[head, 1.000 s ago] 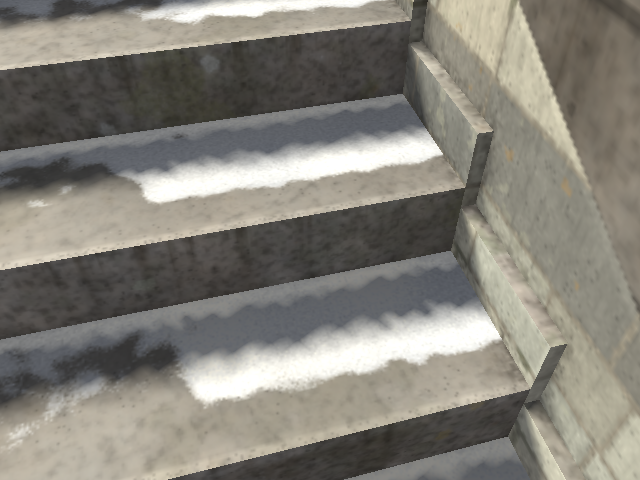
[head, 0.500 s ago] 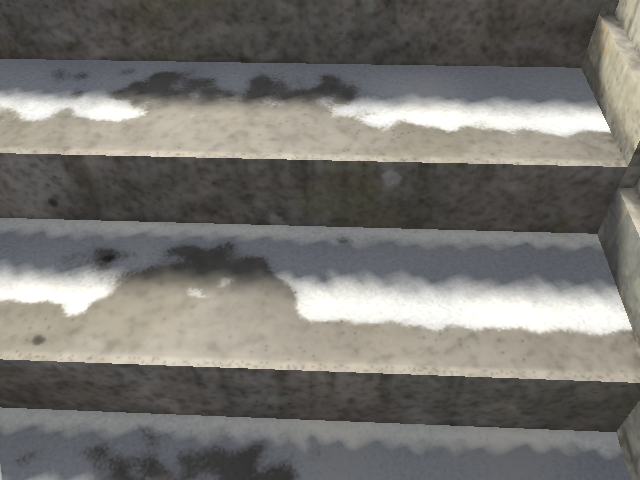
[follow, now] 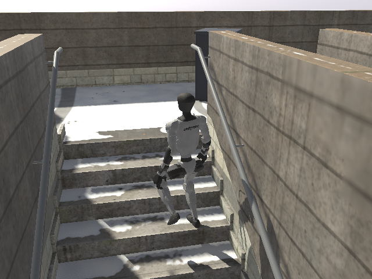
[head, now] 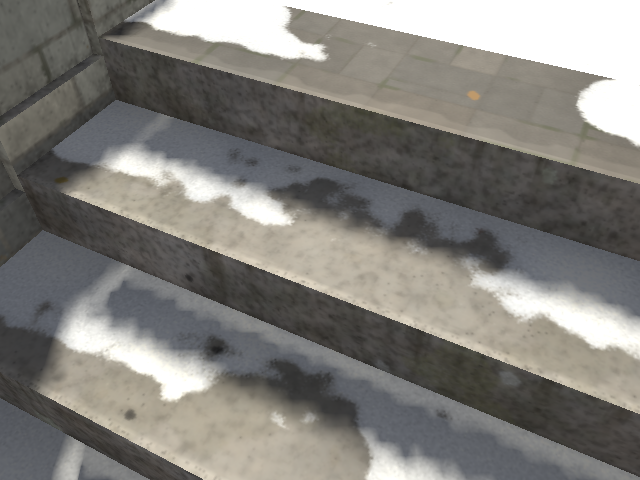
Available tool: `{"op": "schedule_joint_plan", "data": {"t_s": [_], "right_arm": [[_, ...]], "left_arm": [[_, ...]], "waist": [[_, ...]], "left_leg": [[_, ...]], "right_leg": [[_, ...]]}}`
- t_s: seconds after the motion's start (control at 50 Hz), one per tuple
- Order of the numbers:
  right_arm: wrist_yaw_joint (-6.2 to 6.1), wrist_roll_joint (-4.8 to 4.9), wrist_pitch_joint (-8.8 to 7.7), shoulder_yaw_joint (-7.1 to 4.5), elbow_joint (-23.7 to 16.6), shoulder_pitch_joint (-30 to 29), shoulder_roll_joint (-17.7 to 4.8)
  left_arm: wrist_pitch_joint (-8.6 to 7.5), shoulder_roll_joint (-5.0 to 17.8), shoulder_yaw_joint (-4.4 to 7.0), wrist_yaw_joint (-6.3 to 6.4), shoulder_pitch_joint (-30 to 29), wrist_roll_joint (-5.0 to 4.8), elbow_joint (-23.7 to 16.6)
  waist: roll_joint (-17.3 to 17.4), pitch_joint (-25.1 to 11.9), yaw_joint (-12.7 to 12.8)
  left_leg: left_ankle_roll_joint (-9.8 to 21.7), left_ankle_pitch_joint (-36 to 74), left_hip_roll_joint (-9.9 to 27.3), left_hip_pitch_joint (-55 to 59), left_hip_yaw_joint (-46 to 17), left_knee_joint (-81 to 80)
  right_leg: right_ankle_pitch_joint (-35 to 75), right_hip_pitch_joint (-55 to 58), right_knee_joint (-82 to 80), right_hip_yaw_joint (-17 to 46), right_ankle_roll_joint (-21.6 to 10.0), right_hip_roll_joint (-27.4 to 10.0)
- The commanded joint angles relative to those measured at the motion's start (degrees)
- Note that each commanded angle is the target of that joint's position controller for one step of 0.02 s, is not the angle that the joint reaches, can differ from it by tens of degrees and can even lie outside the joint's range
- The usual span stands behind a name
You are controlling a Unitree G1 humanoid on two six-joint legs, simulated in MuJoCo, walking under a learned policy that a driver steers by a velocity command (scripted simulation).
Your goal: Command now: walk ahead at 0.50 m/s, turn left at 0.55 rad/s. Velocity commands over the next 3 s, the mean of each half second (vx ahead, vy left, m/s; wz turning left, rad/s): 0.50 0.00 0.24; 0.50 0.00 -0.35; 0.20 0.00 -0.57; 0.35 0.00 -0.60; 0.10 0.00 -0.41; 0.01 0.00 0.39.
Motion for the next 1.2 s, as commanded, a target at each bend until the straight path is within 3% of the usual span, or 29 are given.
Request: {"op": "schedule_joint_plan", "data": {"t_s": [0.02,0.12,0.18,0.24,0.32,0.36,0.38,0.4,0.44,0.46,0.48,0.5,0.52,0.54,0.58,0.6,0.64,0.74,0.8,0.9,0.94,0.96,1.0,1.04,1.06,1.08,1.1,1.16,1.2], "right_arm": [[-0.24,0.93,0.48,3.59,-3.19,2.14,7.05],[1.64,-0.24,0.14,2.81,-5.7,-4.98,2.0],[-0.04,0.88,-0.82,5.18,-11.29,-17.69,8.02],[-1.36,1.19,0.01,6.54,-17.25,-26.93,9.87],[0.11,-0.46,4.58,6.26,-21.64,-38.29,9.89],[1.8,0.83,7.15,7.64,-24.3,-42.99,11.04],[2.7,1.28,6.78,6.95,-23.87,-38.47,10.5],[1.94,1.88,6.18,6.69,-21.7,-32.95,9.0],[0.34,4.92,4.34,5.72,-16.33,-13.46,6.01],[-0.18,1.3,4.69,3.58,-11.48,-1.17,3.06],[-3.8,0.76,2.6,-0.91,-7.12,11.97,-1.87],[-4.38,2.06,1.98,-2.53,-5.0,10.61,-5.15],[-2.58,-5.12,1.1,-1.45,-0.2,20.23,-4.74],[-2.55,-3.96,-0.11,-2.28,1.16,15.71,-4.39],[-1.93,-0.25,-0.11,0.08,0.44,4.33,4.21],[-2.24,-1.11,-0.18,1.52,-0.3,-0.62,10.18],[-2.38,-2.68,-0.05,2.32,0.96,-3.5,12.95],[-2.01,-4.06,-0.67,0.65,0.28,-6.38,3.87],[-1.38,-6.05,-0.14,2.08,8.45,11.35,5.32],[-2.25,-7.29,-1.51,3.73,9.11,14.65,5.93],[-0.79,-6.15,-0.71,3.62,7.09,8.65,3.07],[0.87,-3.52,-1.15,2.52,9.61,14.63,-2.21],[0.73,-0.67,-2.9,0.54,4.7,9.86,-7.02],[-0.65,-4.91,-4.03,0.11,1.1,13.64,-5.72],[-0.36,-5.96,-3.25,-0.15,-1.08,7.95,-5.39],[1.58,-3.29,-1.83,-0.49,-2.62,3.4,-3.25],[2.12,0.11,-1.03,-1.12,-2.72,2.55,-4.08],[-3.53,-1.55,-2.09,1.78,-5.58,-1.67,6.6],[-4.41,-0.58,-2.17,1.84,-6.78,-1.05,4.29]], "left_arm": [[-1.62,-6.05,-3.2,-0.39,-11.91,2.6,-2.11],[-4.38,0.15,-2.69,-1.23,0.82,3.05,1.23],[-2.57,-2.27,-3.73,-0.65,19.39,6.25,9.56],[-2.45,-4.54,-4.15,-0.93,22.57,6.85,12.09],[-3.25,-5.19,-5.6,-3.8,22.47,6.87,14.03],[-3.0,-0.47,-3.96,-6.57,22.42,2.19,15.61],[-3.85,2.61,-3.42,-7.16,25.32,0.55,15.21],[-4.72,4.18,-2.74,-7.45,24.66,1.81,14.9],[-6.99,5.88,-0.7,-8.35,28.47,2.58,12.12],[-6.81,9.79,1.23,-8.33,20.37,1.08,9.47],[-6.66,8.42,2.13,-2.59,11.22,-8.59,4.2],[-6.48,5.67,2.47,-0.05,8.02,-7.87,2.35],[-5.59,-5.54,1.06,-5.9,16.82,-0.32,8.29],[-5.56,-5.24,1.47,-6.75,9.15,0.43,5.51],[-5.16,-7.23,0.26,-6.1,4.96,-0.86,3.9],[-4.15,-7.47,0.03,-5.68,4.55,-1.02,3.89],[-1.81,-8.03,-0.95,-5.77,2.16,-0.39,2.03],[-2.44,-0.41,0.39,-7.49,-2.81,-1.77,-0.81],[-2.49,1.3,-0.04,-5.53,-11.82,-2.37,-4.38],[1.29,-1.51,-3.14,-4.46,-23.49,-0.99,-14.15],[3.77,-1.68,-3.74,-3.75,-27.23,0.47,-17.55],[5.8,-0.8,-3.4,-4.43,-33.66,-0.51,-19.98],[6.05,0.02,-2.3,-4.86,-20.33,-1.92,-14.32],[1.64,5.01,-0.48,-2.33,-5.11,-4.33,-7.96],[0.47,7.36,1.3,-1.67,7.97,-1.09,-3.85],[0.39,10.78,1.56,-1.41,18.09,1.99,-0.62],[0.29,15.37,4.14,-0.92,16.89,3.65,-1.02],[-2.18,1.9,0.24,-1.87,-2.46,-1.49,0.42],[-1.7,-1.25,-0.74,-1.76,-11.66,-1.03,-0.31]], "waist": [[-3.42,5.0,-7.45],[-3.85,5.14,-2.02],[-4.88,7.62,5.67],[-6.7,10.0,6.0],[-4.59,8.92,2.0],[-9.87,10.15,0.22],[-14.06,7.47,-2.71],[-14.38,6.96,-3.65],[-14.07,-12.19,-7.77],[-12.75,-15.02,-14.67],[2.34,-13.96,-17.98],[4.8,-18.21,-15.56],[2.47,-17.75,-14.27],[2.71,-3.34,-13.11],[-1.4,-1.25,-6.14],[-3.44,0.14,-2.77],[-5.17,2.4,1.3],[-0.92,6.83,1.9],[-2.53,9.15,-3.48],[-1.99,3.35,-2.15],[-0.11,2.2,1.09],[6.92,4.68,0.23],[8.16,4.17,3.47],[-0.83,-6.82,2.59],[-7.03,-12.24,10.35],[-16.95,-16.93,10.33],[-9.98,-14.36,10.1],[-7.97,-3.05,-2.81],[-5.7,-3.92,-7.73]], "left_leg": [[0.73,-1.6,5.36,-14.94,-4.76,3.33],[0.59,5.12,6.3,-19.4,2.58,3.29],[4.98,-4.87,8.17,-44.8,-0.74,2.27],[6.31,-12.67,10.94,-53.72,2.31,5.44],[6.02,6.84,13.59,-22.75,8.6,-15.77],[1.37,-14.16,8.08,-0.44,14.44,-26.23],[0.16,-15.81,2.82,7.3,24.45,-25.99],[-0.3,-11.64,1.39,14.56,23.49,-32.94],[3.97,7.34,4.67,51.49,7.66,-31.25],[3.64,2.4,6.31,66.23,2.24,-42.66],[3.87,4.9,17.87,69.62,-17.76,-52.71],[3.39,16.91,23.5,60.27,-26.73,-67.27],[1.75,1.64,22.14,49.08,-23.52,-67.23],[3.01,-3.58,20.89,39.8,-18.79,-67.39],[2.6,-3.84,21.23,31.9,-13.19,-70.16],[0.36,-6.22,19.69,27.12,-8.38,-72.45],[-1.31,-5.7,19.01,26.72,-2.18,-77.73],[3.92,0.55,18.12,26.5,11.63,-89.12],[2.81,2.82,19.62,53.31,9.7,-83.95],[0.79,7.88,16.64,55.44,18.53,-89.64],[1.89,23.02,14.68,41.67,23.44,-94.74],[6.66,46.43,18.73,39.53,20.55,-96.27],[5.6,71.56,22.04,59.66,23.4,-83.92],[-4.18,87.77,17.72,40.28,19.76,-61.52],[-6.11,49.13,11.18,21.73,17.15,-44.92],[-9.39,-10.8,-1.18,5.69,11.6,-20.88],[-9.13,-8.8,-2.55,4.12,-2.28,-8.45],[-4.22,-1.44,-0.35,1.95,-6.89,-3.51],[-3.44,-10.27,-1.28,-0.39,-6.32,2.57]], "right_leg": [[-6.28,2.24,-37.08,27.16,-11.88,-12.71],[7.92,12.97,-37.29,11.4,-10.72,-8.79],[7.94,38.91,-39.11,16.95,-12.67,-13.85],[11.04,45.32,-44.56,18.16,-13.16,-17.08],[20.81,28.72,-56.01,6.91,-10.54,-14.62],[42.16,19.05,-58.57,2.56,-12.34,-14.22],[77.93,25.61,-54.26,0.39,-14.87,-14.27],[101.39,30.04,-49.51,-0.06,-13.24,-15.49],[107.45,15.77,-32.46,4.95,-3.33,-12.93],[85.91,5.73,-23.08,7.11,-1.46,-9.39],[57.56,-2.24,6.35,2.48,1.27,-2.15],[18.21,1.12,31.98,8.6,2.03,2.09],[26.9,-1.88,39.93,25.61,-2.73,-0.86],[23.84,-8.8,47.8,23.22,-3.45,-0.68],[21.35,-14.75,55.43,22.28,-7.22,-1.54],[25.44,-15.11,52.79,22.46,-9.27,-2.97],[22.37,-19.8,54.1,20.16,-11.28,-1.95],[18.88,-20.5,69.01,17.18,-12.1,4.91],[13.37,-50.46,76.65,22.27,-16.19,7.7],[16.76,-47.55,57.63,10.96,-14.85,-0.04],[15.72,-23.89,28.46,4.93,-13.62,-0.72],[-7.53,-16.41,21.3,-0.32,-7.1,5.84],[-4.71,-19.77,11.95,-5.49,-4.53,12.01],[23.56,10.03,15.16,8.67,-10.43,12.05],[31.25,32.19,0.01,19.27,-12.74,9.75],[45.23,44.33,-16.51,46.56,-21.93,-2.28],[49.33,34.55,-21.33,55.0,-21.13,-5.15],[27.88,6.82,-18.31,42.57,-16.41,-0.17],[29.91,1.81,-23.17,38.87,-14.51,2.29]]}}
